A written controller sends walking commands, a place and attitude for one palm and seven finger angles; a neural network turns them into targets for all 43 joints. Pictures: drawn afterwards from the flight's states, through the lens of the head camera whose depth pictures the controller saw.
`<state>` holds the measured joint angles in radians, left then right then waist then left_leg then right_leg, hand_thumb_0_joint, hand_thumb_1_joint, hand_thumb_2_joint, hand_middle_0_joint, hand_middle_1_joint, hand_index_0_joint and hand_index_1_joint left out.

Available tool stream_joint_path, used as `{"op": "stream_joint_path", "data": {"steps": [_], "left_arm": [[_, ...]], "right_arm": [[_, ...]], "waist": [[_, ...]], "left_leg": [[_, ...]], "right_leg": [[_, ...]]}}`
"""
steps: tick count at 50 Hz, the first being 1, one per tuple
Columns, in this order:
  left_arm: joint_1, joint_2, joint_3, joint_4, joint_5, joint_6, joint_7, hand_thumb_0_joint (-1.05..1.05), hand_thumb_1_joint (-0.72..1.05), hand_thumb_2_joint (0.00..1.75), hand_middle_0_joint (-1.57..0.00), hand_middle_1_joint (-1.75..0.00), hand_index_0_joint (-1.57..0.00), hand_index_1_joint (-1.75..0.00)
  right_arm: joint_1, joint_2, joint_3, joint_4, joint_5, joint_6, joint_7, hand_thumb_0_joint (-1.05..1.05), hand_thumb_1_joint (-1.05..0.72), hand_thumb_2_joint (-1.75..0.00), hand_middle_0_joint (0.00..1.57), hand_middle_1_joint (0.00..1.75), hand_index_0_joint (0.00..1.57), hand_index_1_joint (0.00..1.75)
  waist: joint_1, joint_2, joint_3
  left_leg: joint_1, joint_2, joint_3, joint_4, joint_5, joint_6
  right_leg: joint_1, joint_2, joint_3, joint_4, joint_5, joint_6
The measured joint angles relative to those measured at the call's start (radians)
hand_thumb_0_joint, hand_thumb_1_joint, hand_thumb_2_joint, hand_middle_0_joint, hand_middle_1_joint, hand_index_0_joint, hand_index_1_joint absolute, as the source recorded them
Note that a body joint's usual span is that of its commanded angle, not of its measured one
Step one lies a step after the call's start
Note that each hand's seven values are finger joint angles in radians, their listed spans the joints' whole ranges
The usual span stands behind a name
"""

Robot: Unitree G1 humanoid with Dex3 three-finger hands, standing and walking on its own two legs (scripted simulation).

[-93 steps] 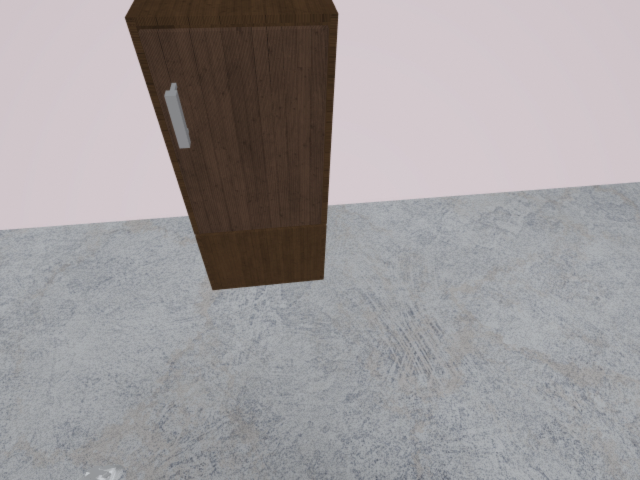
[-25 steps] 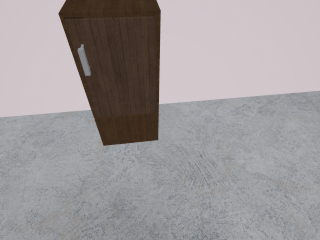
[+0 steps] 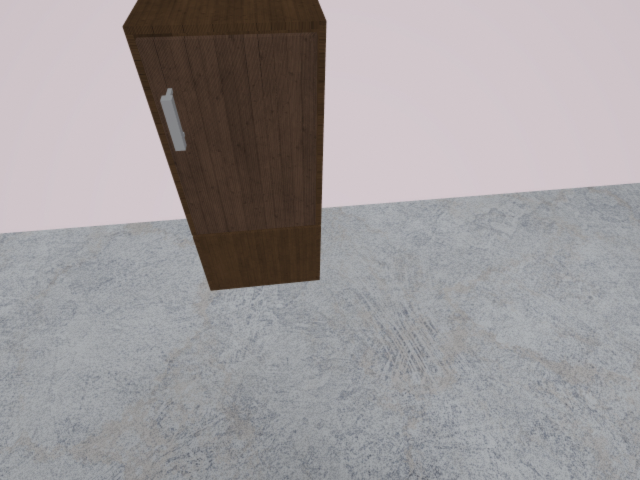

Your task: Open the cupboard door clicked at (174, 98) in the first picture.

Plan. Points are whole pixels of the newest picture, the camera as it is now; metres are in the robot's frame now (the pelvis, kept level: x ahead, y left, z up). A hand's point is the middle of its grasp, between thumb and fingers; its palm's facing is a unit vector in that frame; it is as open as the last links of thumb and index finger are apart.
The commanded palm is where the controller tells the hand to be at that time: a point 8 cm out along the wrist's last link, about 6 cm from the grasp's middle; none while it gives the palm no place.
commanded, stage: turn to face it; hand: left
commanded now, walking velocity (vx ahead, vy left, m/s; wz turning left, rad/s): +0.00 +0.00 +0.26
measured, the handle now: (175, 119) +0.86 +0.39 -0.01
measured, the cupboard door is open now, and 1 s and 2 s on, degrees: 0 0 0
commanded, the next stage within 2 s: take the last steps up to it in 0.30 s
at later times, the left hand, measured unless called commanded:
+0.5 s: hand out of the picture -0.01 +0.20 -0.19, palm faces +0.13 -0.97 -0.22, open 7.4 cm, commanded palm none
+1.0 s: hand out of the picture +0.12 +0.24 -0.17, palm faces +0.18 -0.97 -0.16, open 7.3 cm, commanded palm none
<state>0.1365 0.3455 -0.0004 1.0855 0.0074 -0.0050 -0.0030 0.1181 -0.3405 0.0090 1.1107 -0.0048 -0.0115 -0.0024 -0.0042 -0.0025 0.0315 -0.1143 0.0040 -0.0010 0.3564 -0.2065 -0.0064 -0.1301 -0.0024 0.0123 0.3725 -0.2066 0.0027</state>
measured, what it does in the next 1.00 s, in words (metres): walks ahead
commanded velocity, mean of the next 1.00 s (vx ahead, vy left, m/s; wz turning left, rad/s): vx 0.19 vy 0.01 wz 0.12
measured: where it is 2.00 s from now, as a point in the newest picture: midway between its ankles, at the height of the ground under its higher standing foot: (294, 451)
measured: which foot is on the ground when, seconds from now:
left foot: down 0.00-1.00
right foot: down 0.00-0.66, up 0.68-1.00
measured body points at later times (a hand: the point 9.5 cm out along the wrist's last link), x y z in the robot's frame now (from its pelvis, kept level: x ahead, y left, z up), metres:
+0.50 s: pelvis -0.02 +0.01 -0.02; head +0.00 +0.01 +0.43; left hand -0.02 +0.25 -0.17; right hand +0.04 -0.22 -0.17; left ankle -0.01 +0.12 -0.74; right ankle +0.00 -0.12 -0.75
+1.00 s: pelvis +0.09 +0.05 +0.00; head +0.11 +0.06 +0.45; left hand +0.11 +0.29 -0.16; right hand +0.03 -0.16 -0.16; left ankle -0.01 +0.13 -0.75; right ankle +0.20 -0.06 -0.71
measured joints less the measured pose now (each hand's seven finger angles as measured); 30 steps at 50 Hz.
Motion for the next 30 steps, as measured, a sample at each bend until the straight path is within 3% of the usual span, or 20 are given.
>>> {"op": "stream_joint_path", "data": {"steps": [7,24,26,30], "left_arm": [[-0.003,-0.020,0.004,-0.025,-0.001,0.015,0.013,0.01,0.91,0.90,-0.20,-0.30,-0.21,-0.29],[0.098,-0.135,0.016,-0.056,0.006,0.039,0.022,0.01,0.91,0.90,-0.20,-0.30,-0.21,-0.29],[0.125,-0.139,0.022,-0.055,0.012,0.036,0.019,0.01,0.91,0.90,-0.20,-0.30,-0.21,-0.29],[0.180,-0.137,0.034,-0.040,0.018,0.016,0.017,0.01,0.91,0.90,-0.20,-0.30,-0.21,-0.29]], "right_arm": [[0.014,0.018,-0.004,-0.018,-0.002,0.017,-0.002,0.00,-0.90,-0.89,0.20,0.30,0.20,0.30],[0.099,0.156,-0.007,-0.065,-0.009,0.045,0.004,0.00,-0.91,-0.89,0.20,0.30,0.21,0.30],[0.122,0.158,-0.014,-0.068,-0.014,0.050,0.003,0.00,-0.91,-0.89,0.20,0.30,0.21,0.30],[0.170,0.154,-0.033,-0.067,-0.016,0.048,0.011,0.00,-0.91,-0.89,0.20,0.30,0.20,0.30]], "waist": [[-0.002,0.002,0.005],[0.010,0.003,0.011],[0.013,0.002,-0.006],[0.014,-0.017,-0.028]], "left_leg": [[-0.046,-0.011,-0.024,0.056,-0.016,0.000],[-0.185,-0.043,-0.091,0.224,-0.066,0.013],[-0.207,-0.035,-0.081,0.272,-0.147,0.022],[-0.236,0.010,0.021,0.394,-0.225,0.022]], "right_leg": [[-0.036,-0.011,-0.023,0.056,-0.026,0.003],[-0.128,-0.042,-0.094,0.186,-0.086,0.010],[-0.126,-0.045,-0.107,0.189,-0.098,0.006],[-0.089,-0.072,-0.140,0.177,-0.113,0.014]]}}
